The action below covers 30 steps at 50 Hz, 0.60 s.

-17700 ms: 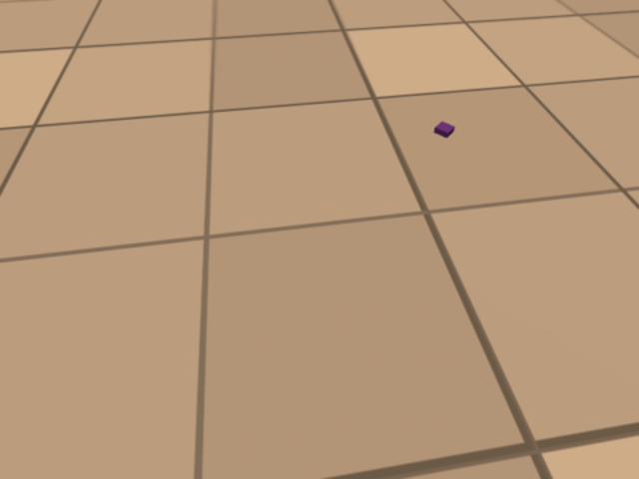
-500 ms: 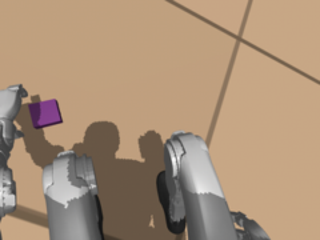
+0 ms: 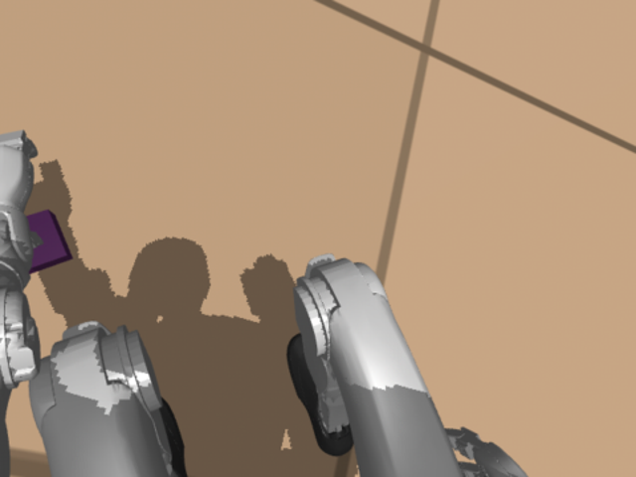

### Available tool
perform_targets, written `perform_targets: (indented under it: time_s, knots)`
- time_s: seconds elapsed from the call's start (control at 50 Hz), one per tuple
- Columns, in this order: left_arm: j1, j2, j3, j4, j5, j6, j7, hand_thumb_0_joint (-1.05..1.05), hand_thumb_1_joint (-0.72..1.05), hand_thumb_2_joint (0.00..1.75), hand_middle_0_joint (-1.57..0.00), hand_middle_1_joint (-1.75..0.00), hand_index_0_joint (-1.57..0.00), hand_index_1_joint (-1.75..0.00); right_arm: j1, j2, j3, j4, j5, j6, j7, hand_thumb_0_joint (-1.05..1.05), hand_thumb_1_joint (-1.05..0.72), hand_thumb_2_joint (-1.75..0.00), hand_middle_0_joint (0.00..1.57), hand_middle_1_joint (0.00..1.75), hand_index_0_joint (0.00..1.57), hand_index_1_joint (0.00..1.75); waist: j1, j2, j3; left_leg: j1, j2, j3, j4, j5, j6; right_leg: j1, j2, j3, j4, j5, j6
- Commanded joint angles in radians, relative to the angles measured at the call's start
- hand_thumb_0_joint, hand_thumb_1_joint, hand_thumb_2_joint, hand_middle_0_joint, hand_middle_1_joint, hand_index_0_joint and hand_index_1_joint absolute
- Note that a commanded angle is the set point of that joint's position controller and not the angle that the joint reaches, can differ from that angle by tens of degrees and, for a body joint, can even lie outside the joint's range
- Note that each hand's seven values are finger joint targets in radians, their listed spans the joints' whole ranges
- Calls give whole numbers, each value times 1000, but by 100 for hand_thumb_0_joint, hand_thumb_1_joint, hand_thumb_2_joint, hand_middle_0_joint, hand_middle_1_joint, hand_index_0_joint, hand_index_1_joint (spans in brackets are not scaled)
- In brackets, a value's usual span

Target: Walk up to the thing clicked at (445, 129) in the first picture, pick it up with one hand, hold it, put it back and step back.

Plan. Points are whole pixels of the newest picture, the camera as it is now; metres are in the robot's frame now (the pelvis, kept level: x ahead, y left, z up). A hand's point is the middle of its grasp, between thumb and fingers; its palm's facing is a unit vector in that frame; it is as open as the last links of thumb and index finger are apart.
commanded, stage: close in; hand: left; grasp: from above
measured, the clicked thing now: (32, 244) +0.46 +0.27 -0.30
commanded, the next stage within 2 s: rest palm in 0.20 s
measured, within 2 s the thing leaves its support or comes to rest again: neither
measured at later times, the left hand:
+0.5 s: hand (10, 247) +0.44 +0.27 -0.21, palm faces -0.43 -0.12 -0.90, open 13.0 cm
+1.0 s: hand (17, 248) +0.45 +0.27 -0.25, palm faces -0.44 -0.16 -0.88, open 12.9 cm
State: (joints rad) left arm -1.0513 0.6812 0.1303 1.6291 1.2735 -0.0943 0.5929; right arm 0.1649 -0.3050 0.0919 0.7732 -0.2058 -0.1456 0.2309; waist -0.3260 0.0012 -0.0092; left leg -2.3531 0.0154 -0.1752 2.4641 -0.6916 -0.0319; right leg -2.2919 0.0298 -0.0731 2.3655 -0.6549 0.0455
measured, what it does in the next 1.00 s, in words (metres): stands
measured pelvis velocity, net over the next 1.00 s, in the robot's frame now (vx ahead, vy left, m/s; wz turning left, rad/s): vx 0.00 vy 0.01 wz -0.06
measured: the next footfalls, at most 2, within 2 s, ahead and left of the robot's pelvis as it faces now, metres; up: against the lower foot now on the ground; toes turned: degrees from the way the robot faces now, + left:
none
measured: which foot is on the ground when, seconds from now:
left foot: down 0.00-1.00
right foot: down 0.00-1.00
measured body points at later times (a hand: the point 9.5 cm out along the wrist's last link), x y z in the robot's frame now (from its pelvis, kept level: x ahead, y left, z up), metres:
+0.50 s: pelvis +0.00 +0.00 -0.01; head +0.24 +0.08 +0.36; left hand +0.46 +0.27 -0.16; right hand +0.05 -0.28 -0.09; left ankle +0.07 +0.13 -0.28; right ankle +0.10 -0.12 -0.28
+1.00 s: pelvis +0.00 +0.01 -0.02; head +0.27 +0.09 +0.33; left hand +0.47 +0.28 -0.20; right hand +0.01 -0.24 -0.09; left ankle +0.07 +0.13 -0.28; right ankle +0.10 -0.12 -0.28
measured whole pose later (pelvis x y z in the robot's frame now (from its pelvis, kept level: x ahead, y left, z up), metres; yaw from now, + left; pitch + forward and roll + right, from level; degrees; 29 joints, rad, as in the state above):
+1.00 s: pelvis +0.00 +0.01 -0.02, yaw -3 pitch +28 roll -12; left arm -1.00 0.86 0.17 1.77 1.25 -0.21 0.68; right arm 0.13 -0.31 0.21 0.79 -0.30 -0.27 0.33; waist -0.36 -0.08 0.14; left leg -2.34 0.01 -0.25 2.57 -0.74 -0.04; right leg -2.26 0.05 -0.13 2.41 -0.67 0.06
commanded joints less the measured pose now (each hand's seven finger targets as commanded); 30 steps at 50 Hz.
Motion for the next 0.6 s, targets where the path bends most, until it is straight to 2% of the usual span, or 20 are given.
perform_targets:
  time_s: [0.0,0.06,0.08,0.1,0.14,0.16,0.18,0.2,0.24,0.26,0.28,0.32,0.34,0.36,0.38,0.4,0.42,0.44,0.46,0.58]
  knots:
    - [-122,274,54,-132,-63,49,4,0,-25,74,-39,-67,-37,-69,173,-247,-79,-31,24,-2,11,0,-90,-89,20,30,20,30,91,287,-743,465,-22,152,-256,203,68,450,25,-83,-233,240,-70]
    - [-127,245,26,-189,-97,39,-41,0,-31,77,-32,-75,-31,-75,186,-227,-87,-20,33,11,12,0,-90,-89,20,30,20,30,66,211,-719,387,-18,149,-238,190,81,501,32,-70,-253,244,-59]
    - [-137,262,44,-192,-99,30,-54,0,-32,77,-30,-77,-30,-77,206,-238,-95,-14,32,11,10,0,-90,-89,20,30,20,30,46,191,-700,380,-18,147,-227,202,82,496,27,-73,-248,259,-57]
    - [-164,241,28,-211,-107,14,-69,0,-33,78,-28,-79,-29,-78,208,-237,-100,-13,34,7,8,0,-90,-89,20,30,20,30,36,187,-685,372,-15,142,-219,193,82,473,25,-72,-250,249,-57]
    - [-190,226,20,-194,-104,-22,-95,0,-35,80,-28,-78,-28,-78,250,-255,-105,5,28,5,2,0,-90,-90,20,30,20,30,-9,172,-618,358,-16,129,-203,162,78,430,21,-83,-251,207,-64]
    - [-214,174,-17,-206,-104,-45,-108,0,-35,80,-28,-78,-28,-78,256,-253,-104,5,28,0,2,0,-90,-90,20,30,20,30,-22,180,-599,378,-18,124,-206,153,72,404,21,-91,-251,193,-68]
    - [-216,179,-17,-221,-105,-68,-109,0,-34,79,-29,-78,-29,-78,256,-253,-108,17,28,2,-3,0,-90,-90,20,30,20,30,-12,186,-627,397,-16,116,-217,137,69,406,25,-97,-259,172,-70]
    - [-243,139,-56,-227,-103,-91,-110,0,-31,77,-30,-78,-30,-77,247,-251,-104,8,29,-3,-5,0,-90,-90,20,30,20,30,-23,204,-621,413,-21,110,-223,113,62,382,23,-105,-258,138,-75]
    - [-270,195,-54,-215,-80,-128,-93,0,-31,77,-29,-79,-30,-78,247,-249,-94,26,22,-10,-8,0,-90,-90,20,30,20,30,-20,229,-605,442,-19,109,-217,88,55,362,23,-109,-248,112,-76]
    - [-230,153,-89,-175,-67,-134,-82,0,-30,77,-29,-79,-30,-78,227,-248,-88,7,22,-15,-9,0,-90,-90,20,30,20,30,-5,240,-611,452,-23,113,-226,85,53,366,24,-110,-247,110,-75]
    - [-245,186,-61,-189,-57,-148,-57,0,-30,77,-29,-79,-30,-78,226,-257,-89,12,15,-16,-11,0,-90,-90,20,30,20,30,-10,249,-627,471,-19,106,-226,101,51,359,25,-123,-237,129,-74]
    - [-244,211,-47,-137,-27,-158,-8,0,-34,82,-26,-77,-25,-78,211,-259,-76,13,5,-23,-11,0,-89,-90,20,30,20,30,-4,270,-597,478,-18,104,-231,94,47,324,22,-133,-225,124,-76]
    - [-258,219,-49,-93,-2,-157,12,0,-34,83,-25,-78,-24,-79,208,-259,-68,17,-4,-26,-8,0,-89,-90,20,30,20,30,-23,262,-573,468,-19,108,-219,92,49,313,27,-132,-220,131,-75]
    - [-250,246,-24,-57,15,-156,36,0,-35,84,-26,-77,-24,-79,202,-269,-65,19,-8,-29,-7,0,-89,-90,20,30,20,30,-17,254,-560,463,-18,106,-221,95,49,304,25,-138,-216,132,-73]
    - [-281,262,-13,-63,32,-156,55,0,-34,84,-26,-76,-24,-78,213,-271,-57,25,-19,-33,-2,0,-89,-90,20,30,20,30,-34,277,-553,475,-18,108,-208,123,49,306,25,-138,-202,164,-70]
    - [-277,272,0,-38,35,-154,79,0,-34,85,-27,-74,-25,-77,195,-270,-53,27,-25,-38,2,0,-89,-90,20,30,20,30,-22,286,-551,477,-17,104,-212,125,45,297,25,-142,-195,161,-71]
    - [-273,287,9,-8,53,-145,99,0,-34,85,-28,-73,-25,-76,188,-274,-47,29,-38,-43,6,0,-89,-90,20,30,20,30,-34,295,-540,476,-17,106,-204,130,47,302,26,-142,-194,172,-70]
    - [-256,298,25,8,56,-136,119,0,-33,83,-28,-73,-26,-76,178,-276,-45,28,-45,-42,10,0,-89,-90,20,30,20,30,-29,288,-540,460,-15,107,-204,123,48,320,31,-136,-207,169,-71]
    - [-273,269,2,25,61,-123,129,0,-32,83,-29,-72,-26,-75,172,-281,-40,13,-52,-50,17,0,-89,-90,20,30,20,30,-48,288,-522,457,-18,112,-194,131,48,313,27,-139,-199,178,-67]
    - [-248,326,31,71,36,-62,154,0,-30,80,-31,-70,-28,-73,145,-312,-28,11,-73,-92,52,0,-89,-90,20,30,20,30,-47,339,-530,471,-7,99,-180,133,44,323,31,-150,-178,185,-67]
